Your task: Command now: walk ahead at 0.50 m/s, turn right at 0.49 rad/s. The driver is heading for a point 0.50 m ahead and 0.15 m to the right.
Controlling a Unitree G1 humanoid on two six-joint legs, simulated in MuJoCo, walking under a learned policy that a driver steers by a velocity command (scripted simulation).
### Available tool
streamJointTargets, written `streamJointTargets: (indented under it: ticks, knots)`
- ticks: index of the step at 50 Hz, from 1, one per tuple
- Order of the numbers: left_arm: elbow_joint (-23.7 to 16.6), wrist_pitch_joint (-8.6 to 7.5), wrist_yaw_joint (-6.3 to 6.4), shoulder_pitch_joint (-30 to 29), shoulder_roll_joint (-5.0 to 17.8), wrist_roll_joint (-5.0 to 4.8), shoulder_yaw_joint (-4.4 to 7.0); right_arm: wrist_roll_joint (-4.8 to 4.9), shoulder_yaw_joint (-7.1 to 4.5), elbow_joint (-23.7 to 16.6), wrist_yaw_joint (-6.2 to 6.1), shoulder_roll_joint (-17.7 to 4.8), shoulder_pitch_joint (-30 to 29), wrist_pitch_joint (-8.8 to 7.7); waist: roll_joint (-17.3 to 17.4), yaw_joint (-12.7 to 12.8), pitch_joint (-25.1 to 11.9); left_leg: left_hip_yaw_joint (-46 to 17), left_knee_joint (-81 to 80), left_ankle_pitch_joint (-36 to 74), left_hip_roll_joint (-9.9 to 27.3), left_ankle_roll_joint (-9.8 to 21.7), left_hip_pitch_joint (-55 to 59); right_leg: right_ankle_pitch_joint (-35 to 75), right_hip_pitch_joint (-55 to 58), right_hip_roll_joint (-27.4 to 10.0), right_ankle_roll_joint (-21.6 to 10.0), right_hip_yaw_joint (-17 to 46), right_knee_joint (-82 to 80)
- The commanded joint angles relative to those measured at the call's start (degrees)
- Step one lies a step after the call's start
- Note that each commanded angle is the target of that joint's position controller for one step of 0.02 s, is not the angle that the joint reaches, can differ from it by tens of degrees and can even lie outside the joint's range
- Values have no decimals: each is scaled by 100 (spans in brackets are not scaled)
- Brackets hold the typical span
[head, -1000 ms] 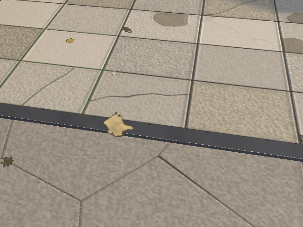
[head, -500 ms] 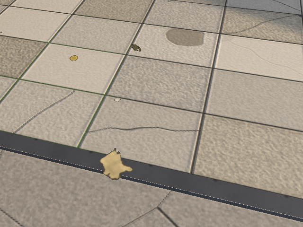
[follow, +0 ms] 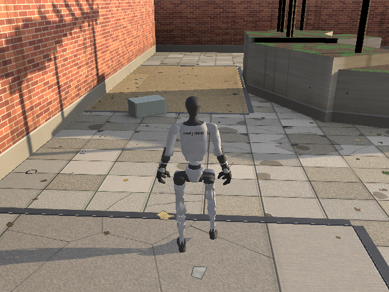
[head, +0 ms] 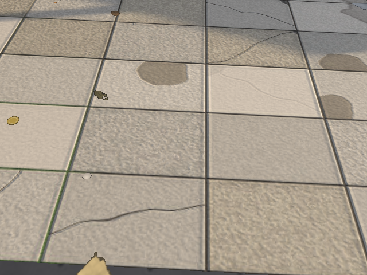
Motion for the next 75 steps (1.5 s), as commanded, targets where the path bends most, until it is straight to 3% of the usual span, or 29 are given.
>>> streamJointTargets:
  ticks: [1, 5, 10, 12, 14, 15, 16, 17, 18, 20, 23, 29, 33, 37, 38, 39, 40, 41, 42, 43, 45, 47, 50, 53, 54, 55, 58, 65, 75]
  knots:
    - [-414, 32, -38, -28, 49, 45, 19, -19, -177, -271, -79, -767, -251, -93, 681, 177, 69, -804, -1081, 1456, 1625, 879, 387, 720, -607, -259, 63, 299, -495]
    - [-680, 22, -188, -769, -51, 71, -58, 27, -223, -190, -144, -945, -123, -51, 636, -37, 279, -89, -1146, 1396, 1497, 713, 422, 1627, -275, -170, 13, -84, -1783]
    - [-1061, 65, -346, -1406, 61, 64, -67, 170, -318, -40, -144, -1174, 202, 93, 643, -169, 492, 241, -724, 1911, 1770, 557, 1287, 987, -243, -13, -251, -458, -2529]
    - [-1112, 84, -373, -1177, 239, 71, 20, 221, -369, -66, -156, -1353, 112, 167, 812, 61, 254, 414, -19, 3654, 1786, 439, 1464, 374, 386, 322, -466, -797, -2605]
    - [-768, 92, -334, 224, 678, 43, 288, 254, -364, -109, -171, -1406, -26, 257, 720, 839, -476, 692, 1936, 4652, 1464, 183, 1068, 552, 2350, 894, -806, -1069, -3131]
    - [-546, 132, -212, 1160, 1257, 42, 511, 105, -279, -229, -183, -1192, 50, 228, 30, 1142, -1004, 735, 3803, 2848, 1203, -130, -443, 719, 4145, 234, -1158, 176, -3251]
    - [-591, 67, -200, 961, 1843, 1, 549, -69, -4, -582, -92, -324, 505, 43, -1380, 392, -1539, -20, 5686, -2207, -19, -453, -2920, -280, 5819, -1125, -2245, 3502, -4014]
    - [-732, 10, -218, 1239, 1359, 76, 399, 193, -63, -656, -14, -768, -168, -206, -673, 855, -1977, -1172, 6208, -2269, -28, -315, -3550, -664, 6022, -1342, -2240, 4314, -4759]
    - [-700, -65, -217, 1021, 1047, 119, 307, 371, -109, -785, 22, -941, -615, -316, -434, 856, -1236, -1148, 6139, -1729, 219, -152, -4012, -139, 5568, -1214, -1967, 3519, -4763]
    - [-882, -107, -189, 176, 636, 83, 180, 114, -140, -669, -63, -957, -618, -342, 177, 354, -568, -1187, 5169, -951, 663, -91, -3260, 885, 3852, -754, -1617, 2272, -4759]
    - [-1018, -150, -116, -75, 562, 135, 130, 47, -188, -724, -64, -892, -479, -118, 109, 16, -374, -1171, 4381, -641, 748, -248, -2533, 1614, 2776, -503, -1591, 1770, -5066]
    - [-867, -110, 65, 355, 704, 107, 161, -22, -18, -1021, 1, -506, -1466, -64, -102, 327, -30, -843, 1901, 1436, 270, -430, -2034, 2896, 2182, 74, -1120, 669, -4868]
    - [-681, -33, 92, 725, 606, 106, 114, 21, -15, -1155, 117, -606, -1766, -92, -246, 529, -122, -888, 1207, 1943, 47, -249, -1750, 2787, 2641, -105, -926, 909, -4435]
    - [-688, 16, 134, 484, 523, 131, 72, -91, -104, -986, 146, -866, -1109, -192, -256, 113, -395, -843, 421, 1972, -17, 144, -986, 3301, 3214, -67, -656, 1174, -3274]
    - [-780, -3, 128, 494, 386, 196, 26, -188, -146, -929, 122, -1102, -736, -230, 23, 18, -832, -1191, 616, 3841, 459, 358, 21, 2877, 2886, 299, -430, 1027, -2525]
    - [-729, -53, 119, 1196, 164, 223, -53, -309, -148, -936, 101, -1298, -371, -205, 947, 150, -1584, -2270, 1106, 5942, 1625, 1186, 1789, 729, 1682, 799, -69, 835, -1059]
    - [-574, -42, 87, 1717, 225, 154, -88, -172, -72, -791, 131, -909, -59, -96, 1822, 97, -2352, -3385, 992, 5945, 2413, 1890, 2471, -2553, 1036, 1039, 232, 743, 43]
    - [-540, 48, 62, 1494, 665, 97, 10, 17, -7, -788, 158, -720, -135, 3, 1243, 34, -2109, -3579, 742, 4078, 2257, 1793, 2075, -2654, 762, 805, 336, 909, 445]
    - [-616, 179, 88, 995, 707, 58, 38, 54, 16, -824, 148, -697, -495, 93, 885, 49, -1458, -3338, 460, 2585, 2030, 1550, 1411, -2290, 501, 627, 437, 725, 612]
    - [-667, 309, 127, 675, 658, 95, 43, 17, 84, -875, 139, -588, -863, 165, 678, 117, -944, -3061, 144, 1535, 1809, 1379, 632, -2023, 492, 467, 476, 538, 390]
    - [-668, 493, 184, 611, 406, 142, 14, -75, 100, -906, 122, -615, -1399, 277, 950, 381, -394, -2427, -350, 362, 1322, 1029, -683, -1619, 1196, 252, 489, 310, -690]
    - [-537, 472, 217, 718, 145, 193, -60, -111, 67, -842, 86, -670, -1445, 323, 1198, 380, -434, -1873, -410, 516, 984, 952, -1039, -1299, 1891, 337, 472, 25, -1597]
    - [-368, 403, 189, 768, 124, 206, -71, -12, 74, -696, 24, -678, -1271, 362, 1050, 401, -738, -1755, -274, 32, 1000, 944, -888, -135, 2580, 385, 357, -111, -2771]
    - [-435, 396, 165, 508, 296, 370, -69, 6, 176, -547, 30, -467, -1061, 388, 701, 357, -409, -1615, -176, -1735, 695, 319, -1356, 451, 3058, 93, 58, 217, -3707]
    - [-459, 404, 193, 330, 651, 322, 6, -24, 134, -545, 43, -569, -925, 390, 237, 82, -91, -1306, -71, -1813, 361, 105, -1328, -357, 2511, -19, -121, 371, -3754]
    - [-388, 371, 183, 298, 542, 286, 3, -42, 127, -535, 29, -593, -1026, 394, -8, 119, 73, -1071, 164, -1437, 201, -14, -902, -1152, 1898, 83, -158, 339, -3901]
    - [-322, 191, 165, 133, 257, 290, -80, -4, 143, -392, -33, -484, -887, 417, -219, 50, 152, -974, 604, -562, 178, 55, -462, -746, 1650, 129, 41, 299, -4068]
    - [-74, 87, 167, 354, 253, 212, -97, 38, 120, -91, -38, -486, -806, 441, 152, 130, -115, -913, 911, 831, 187, 77, -175, 612, 2110, 209, 52, 185, -3723]
    - [267, 133, 171, 316, 162, 198, -139, 75, 91, 319, -127, -570, -817, 554, 287, 134, -111, -928, 993, 1194, 214, 45, 12, 1089, 2310, 308, 40, 48, -3701]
